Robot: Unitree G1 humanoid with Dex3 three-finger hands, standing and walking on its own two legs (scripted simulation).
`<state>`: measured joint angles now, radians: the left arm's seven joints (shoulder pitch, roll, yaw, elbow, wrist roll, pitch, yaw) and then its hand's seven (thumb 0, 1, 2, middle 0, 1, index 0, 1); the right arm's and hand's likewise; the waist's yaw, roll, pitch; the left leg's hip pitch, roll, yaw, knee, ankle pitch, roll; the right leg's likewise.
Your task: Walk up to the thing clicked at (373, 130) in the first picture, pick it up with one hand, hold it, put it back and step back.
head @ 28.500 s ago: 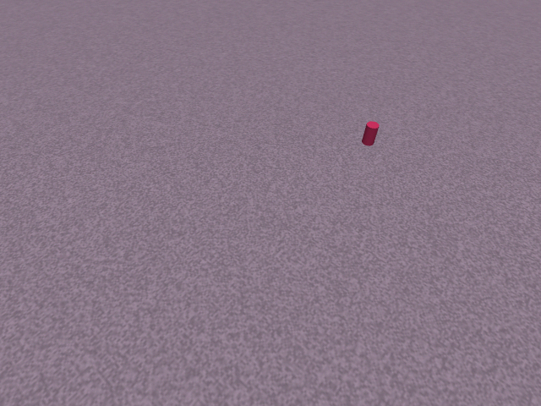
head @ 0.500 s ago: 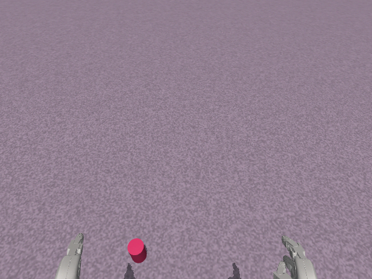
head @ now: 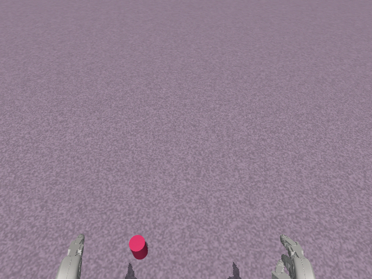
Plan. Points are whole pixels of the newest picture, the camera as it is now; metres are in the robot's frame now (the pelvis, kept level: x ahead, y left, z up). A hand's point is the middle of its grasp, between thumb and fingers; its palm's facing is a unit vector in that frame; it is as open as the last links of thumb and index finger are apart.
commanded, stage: home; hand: left
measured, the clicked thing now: (138, 247) +0.42 +0.21 -0.66
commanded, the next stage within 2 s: stand in 0.64 s
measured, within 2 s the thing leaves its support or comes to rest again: neither
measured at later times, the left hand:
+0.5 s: hand (97, 276) +0.17 +0.19 -0.06, palm faces +0.10 -0.96 -0.28, open 17.4 cm
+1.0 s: hand (99, 273) +0.18 +0.18 -0.06, palm faces +0.10 -0.95 -0.28, open 14.0 cm
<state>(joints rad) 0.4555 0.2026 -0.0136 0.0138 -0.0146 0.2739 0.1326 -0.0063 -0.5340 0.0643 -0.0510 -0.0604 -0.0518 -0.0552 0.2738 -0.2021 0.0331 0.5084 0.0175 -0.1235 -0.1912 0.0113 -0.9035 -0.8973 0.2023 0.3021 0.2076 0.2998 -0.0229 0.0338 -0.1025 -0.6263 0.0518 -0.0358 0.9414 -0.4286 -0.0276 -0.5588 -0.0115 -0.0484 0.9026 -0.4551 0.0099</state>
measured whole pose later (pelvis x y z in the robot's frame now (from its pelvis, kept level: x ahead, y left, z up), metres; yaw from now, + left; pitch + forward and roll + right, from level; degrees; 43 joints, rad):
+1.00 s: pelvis +0.01 +0.00 +0.00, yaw +0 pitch +7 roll -2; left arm 0.45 0.20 -0.02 0.02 -0.01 0.25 0.14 0.00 -0.10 0.49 -0.17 -0.24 -0.17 -0.24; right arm 0.27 -0.20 0.03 0.52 0.01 -0.14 -0.19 0.01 -0.90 -0.90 0.20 0.30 0.21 0.30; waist -0.02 0.03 -0.10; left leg -0.62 0.05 -0.03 0.94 -0.44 -0.02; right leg -0.55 -0.01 -0.04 0.90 -0.46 0.02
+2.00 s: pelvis -0.01 +0.01 +0.05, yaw +1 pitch -4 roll +0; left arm 0.16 0.33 0.00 1.14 0.03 -0.01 0.01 0.01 0.90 0.90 -0.20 -0.30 -0.20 -0.30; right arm 0.14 -0.32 -0.02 1.12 -0.02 0.01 0.00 0.00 -0.91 -0.90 0.20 0.30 0.21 0.30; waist 0.01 0.02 0.06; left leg -0.18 0.01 -0.02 0.41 -0.16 0.00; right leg -0.12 -0.05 -0.05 0.39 -0.20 0.03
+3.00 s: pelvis +0.02 +0.01 +0.06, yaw +1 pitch -2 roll +0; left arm 0.11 0.33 0.01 1.16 0.02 -0.01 0.01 0.01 0.90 0.90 -0.20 -0.30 -0.20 -0.30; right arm 0.10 -0.34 0.00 1.15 -0.01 -0.01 -0.01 0.00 -0.91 -0.90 0.20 0.30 0.21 0.30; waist 0.00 0.01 0.06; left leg -0.13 0.01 -0.01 0.33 -0.17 -0.01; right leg -0.08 -0.04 -0.04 0.32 -0.21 0.03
